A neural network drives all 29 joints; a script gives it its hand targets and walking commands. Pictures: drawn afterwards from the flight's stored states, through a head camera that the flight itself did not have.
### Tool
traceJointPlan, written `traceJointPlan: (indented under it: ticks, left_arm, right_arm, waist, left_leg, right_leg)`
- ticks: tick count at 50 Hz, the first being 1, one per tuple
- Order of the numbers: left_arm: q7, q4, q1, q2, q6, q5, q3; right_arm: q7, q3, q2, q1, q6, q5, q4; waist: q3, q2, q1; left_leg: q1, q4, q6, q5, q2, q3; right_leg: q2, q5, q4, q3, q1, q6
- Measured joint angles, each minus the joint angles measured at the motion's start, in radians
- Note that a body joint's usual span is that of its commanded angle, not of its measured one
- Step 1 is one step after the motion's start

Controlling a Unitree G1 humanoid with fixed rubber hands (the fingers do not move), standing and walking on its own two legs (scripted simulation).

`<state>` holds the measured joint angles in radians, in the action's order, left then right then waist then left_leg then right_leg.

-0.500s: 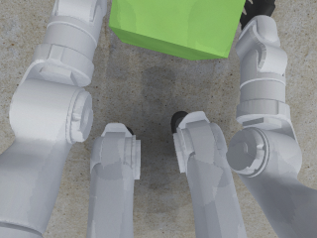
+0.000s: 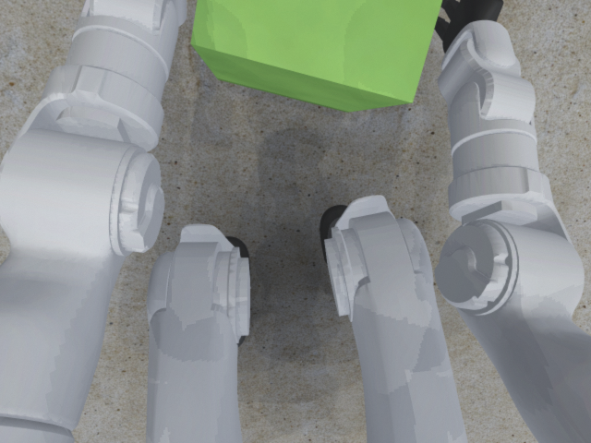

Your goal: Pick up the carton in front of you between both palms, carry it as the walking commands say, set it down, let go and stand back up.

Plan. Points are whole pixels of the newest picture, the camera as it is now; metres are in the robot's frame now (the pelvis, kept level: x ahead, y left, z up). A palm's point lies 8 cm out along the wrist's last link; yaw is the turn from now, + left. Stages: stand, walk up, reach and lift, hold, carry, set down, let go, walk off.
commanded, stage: set down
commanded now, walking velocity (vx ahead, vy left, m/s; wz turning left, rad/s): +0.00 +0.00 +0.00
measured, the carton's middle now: (311, 2) +0.55 -0.07 -0.25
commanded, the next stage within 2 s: let go in 1.88 s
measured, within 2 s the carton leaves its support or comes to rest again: neither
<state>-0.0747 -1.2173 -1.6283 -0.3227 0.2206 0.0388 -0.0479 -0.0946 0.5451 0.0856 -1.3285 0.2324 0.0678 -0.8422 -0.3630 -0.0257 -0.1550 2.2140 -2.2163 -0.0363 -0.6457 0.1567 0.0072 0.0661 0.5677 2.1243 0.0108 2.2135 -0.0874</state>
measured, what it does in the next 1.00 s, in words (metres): stands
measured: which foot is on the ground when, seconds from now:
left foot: down 0.00-1.00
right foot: down 0.00-1.00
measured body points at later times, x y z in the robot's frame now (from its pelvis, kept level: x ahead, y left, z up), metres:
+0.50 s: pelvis +0.00 +0.00 -0.01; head +0.37 +0.01 +0.23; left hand +0.59 +0.07 -0.18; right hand +0.51 -0.23 -0.18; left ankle +0.09 +0.09 -0.35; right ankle +0.12 -0.13 -0.35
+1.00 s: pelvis -0.01 -0.01 -0.01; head +0.37 -0.01 +0.23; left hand +0.63 +0.09 -0.16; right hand +0.52 -0.26 -0.17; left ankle +0.09 +0.09 -0.35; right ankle +0.12 -0.13 -0.35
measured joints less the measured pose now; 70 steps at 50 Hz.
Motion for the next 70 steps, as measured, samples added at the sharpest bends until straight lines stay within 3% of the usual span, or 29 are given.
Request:
traceJointPlan:
  ticks: [16, 27, 31, 33, 37, 42, 46, 51, 57, 63, 70]
  left_arm:
    - [0.067, -0.011, -0.024, -0.004, -0.022, 0.070, -0.078]
    - [0.101, -0.010, -0.032, -0.008, -0.029, 0.096, -0.094]
    - [0.099, -0.007, -0.040, -0.030, -0.047, 0.069, -0.053]
    - [0.078, -0.015, -0.042, -0.057, -0.057, 0.041, -0.010]
    - [0.045, -0.040, -0.048, -0.148, -0.069, -0.068, 0.093]
    - [0.045, -0.007, -0.049, -0.222, -0.084, -0.218, 0.215]
    - [0.047, 0.041, -0.063, -0.222, -0.083, -0.272, 0.252]
    - [0.049, 0.083, -0.044, -0.216, -0.044, -0.250, 0.218]
    - [0.074, 0.059, -0.004, -0.201, 0.010, -0.172, 0.108]
    - [0.106, 0.023, 0.026, -0.195, 0.007, -0.109, 0.026]
    - [0.112, 0.063, 0.042, -0.199, 0.026, -0.089, 0.028]
  right_arm:
    - [0.089, 0.052, 0.023, -0.037, 0.001, 0.055, -0.042]
    - [0.106, 0.083, 0.038, -0.066, -0.010, 0.085, -0.085]
    - [0.085, 0.072, 0.048, -0.089, -0.059, 0.071, -0.136]
    - [0.053, 0.058, 0.064, -0.103, -0.093, 0.045, -0.184]
    - [0.004, -0.016, 0.116, -0.110, -0.145, -0.070, -0.243]
    - [-0.012, -0.132, 0.174, -0.115, -0.171, -0.202, -0.252]
    - [-0.038, -0.197, 0.182, -0.102, -0.161, -0.274, -0.206]
    - [-0.086, -0.240, 0.143, -0.056, -0.111, -0.306, -0.084]
    - [-0.121, -0.245, 0.094, -0.004, -0.034, -0.263, 0.017]
    - [-0.108, -0.194, 0.059, 0.043, -0.016, -0.190, 0.029]
    - [-0.080, -0.150, 0.063, 0.065, 0.000, -0.166, 0.068]
  waist:
    - [-0.040, 0.024, 0.001]
    - [-0.059, 0.029, 0.006]
    - [-0.085, 0.039, 0.003]
    - [-0.101, 0.042, 0.003]
    - [-0.124, 0.044, 0.003]
    - [-0.127, 0.045, 0.001]
    - [-0.109, 0.045, 0.002]
    - [-0.051, 0.040, -0.002]
    - [0.054, 0.013, -0.012]
    - [0.170, -0.001, -0.018]
    - [0.235, 0.003, -0.025]
  left_leg:
    - [-0.007, -0.031, -0.012, -0.005, -0.022, -0.003]
    - [-0.009, -0.046, -0.019, -0.007, -0.033, -0.005]
    - [-0.015, -0.048, -0.020, -0.006, -0.040, -0.005]
    - [-0.018, -0.048, -0.018, -0.006, -0.046, -0.004]
    - [-0.014, -0.049, -0.020, -0.006, -0.061, -0.003]
    - [0.002, -0.056, -0.019, -0.009, -0.080, -0.010]
    - [0.010, -0.060, -0.010, -0.008, -0.087, -0.005]
    - [-0.013, -0.036, -0.002, -0.014, -0.105, -0.001]
    - [-0.079, 0.078, -0.003, -0.002, -0.113, -0.004]
    - [-0.111, 0.215, -0.006, 0.034, -0.108, -0.008]
    - [-0.138, 0.335, -0.007, 0.072, -0.093, -0.004]
  right_leg:
    - [-0.002, 0.000, 0.024, -0.011, -0.010, 0.002]
    - [-0.004, 0.003, 0.035, -0.017, -0.015, 0.000]
    - [-0.007, 0.001, 0.037, -0.020, -0.022, 0.002]
    - [-0.012, -0.001, 0.035, -0.026, -0.025, 0.005]
    - [-0.032, -0.006, 0.034, -0.044, -0.018, 0.024]
    - [-0.063, -0.016, 0.046, -0.063, 0.009, 0.060]
    - [-0.069, -0.024, 0.051, -0.075, 0.023, 0.081]
    - [-0.051, -0.037, 0.026, -0.077, 0.017, 0.090]
    - [-0.031, -0.051, -0.084, -0.061, -0.042, 0.084]
    - [-0.027, -0.077, -0.215, -0.042, -0.078, 0.074]
    - [-0.037, -0.101, -0.330, -0.034, -0.115, 0.067]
